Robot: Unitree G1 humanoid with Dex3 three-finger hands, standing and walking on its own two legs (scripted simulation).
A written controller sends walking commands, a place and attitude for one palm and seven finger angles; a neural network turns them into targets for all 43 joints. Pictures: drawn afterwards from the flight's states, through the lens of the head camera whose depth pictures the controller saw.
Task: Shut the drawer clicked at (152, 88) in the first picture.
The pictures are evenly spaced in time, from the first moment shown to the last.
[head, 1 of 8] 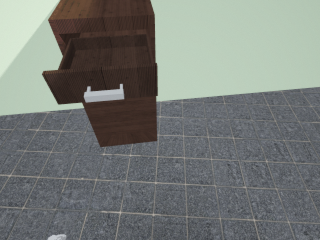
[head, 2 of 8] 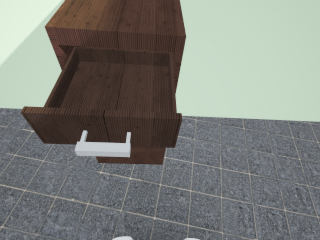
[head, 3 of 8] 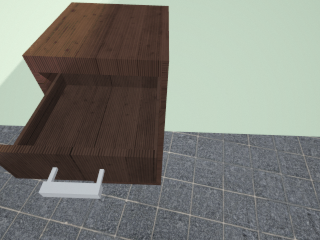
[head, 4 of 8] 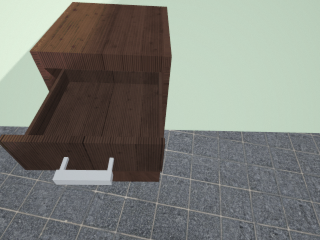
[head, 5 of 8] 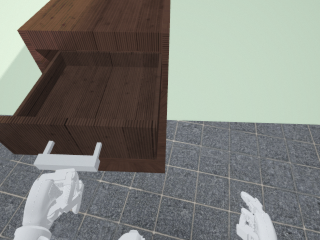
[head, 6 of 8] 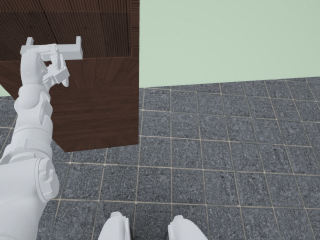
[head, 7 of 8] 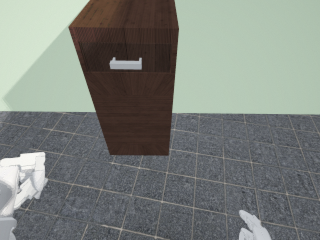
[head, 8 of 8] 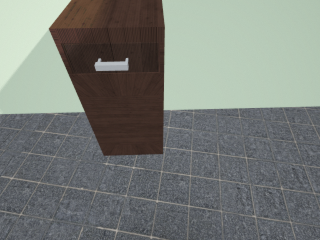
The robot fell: no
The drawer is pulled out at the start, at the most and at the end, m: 0.29 0.29 0.00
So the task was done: yes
